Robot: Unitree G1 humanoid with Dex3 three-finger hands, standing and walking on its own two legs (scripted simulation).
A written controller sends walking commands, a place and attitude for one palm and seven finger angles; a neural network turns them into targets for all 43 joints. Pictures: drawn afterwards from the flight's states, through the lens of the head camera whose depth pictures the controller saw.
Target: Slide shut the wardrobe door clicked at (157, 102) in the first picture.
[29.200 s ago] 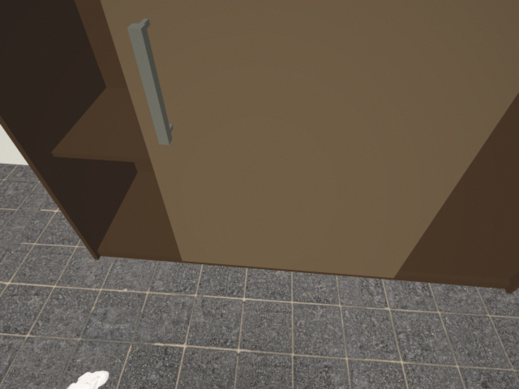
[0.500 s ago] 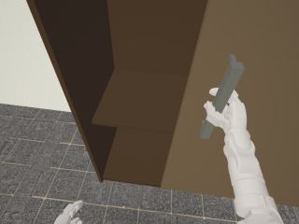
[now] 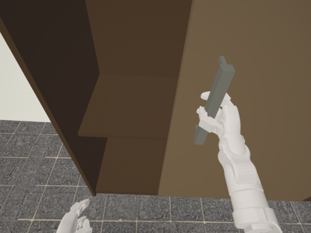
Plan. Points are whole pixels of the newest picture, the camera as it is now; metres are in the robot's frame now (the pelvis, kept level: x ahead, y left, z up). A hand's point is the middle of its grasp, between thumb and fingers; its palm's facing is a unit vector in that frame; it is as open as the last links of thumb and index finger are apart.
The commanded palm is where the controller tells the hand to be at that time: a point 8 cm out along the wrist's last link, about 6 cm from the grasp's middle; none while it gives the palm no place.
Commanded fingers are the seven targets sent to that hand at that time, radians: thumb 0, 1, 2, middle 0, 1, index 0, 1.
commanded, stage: tug the door sideways, standing still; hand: right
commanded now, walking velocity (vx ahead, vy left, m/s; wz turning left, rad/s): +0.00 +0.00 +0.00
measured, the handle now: (208, 105) +0.43 -0.11 +0.11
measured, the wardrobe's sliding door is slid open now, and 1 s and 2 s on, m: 0.39 0.38 0.29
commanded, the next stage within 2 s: step sideways, sliding the door along in 0.62 s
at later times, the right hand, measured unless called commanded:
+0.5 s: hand (201, 119) +0.38 -0.09 +0.12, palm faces +0.05 +1.00 -0.06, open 6.3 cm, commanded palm +0.35 -0.08 +0.12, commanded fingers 0.00 -0.90 -0.90 0.45 1.40 0.45 1.40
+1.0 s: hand (202, 120) +0.38 -0.09 +0.11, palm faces +0.02 +0.99 -0.14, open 6.4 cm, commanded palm +0.36 -0.10 +0.12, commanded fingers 0.00 -0.90 -0.90 0.45 1.40 0.45 1.40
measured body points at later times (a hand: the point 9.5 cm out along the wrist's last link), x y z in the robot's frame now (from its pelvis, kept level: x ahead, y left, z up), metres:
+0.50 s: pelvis -0.03 +0.00 -0.01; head -0.01 +0.02 +0.44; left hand +0.09 +0.23 -0.13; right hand +0.37 -0.14 +0.12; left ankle -0.01 +0.11 -0.73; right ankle -0.04 -0.11 -0.73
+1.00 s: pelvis -0.03 +0.02 -0.01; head +0.00 +0.04 +0.44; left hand +0.11 +0.26 -0.13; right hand +0.37 -0.14 +0.12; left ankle +0.00 +0.11 -0.73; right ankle -0.04 -0.11 -0.73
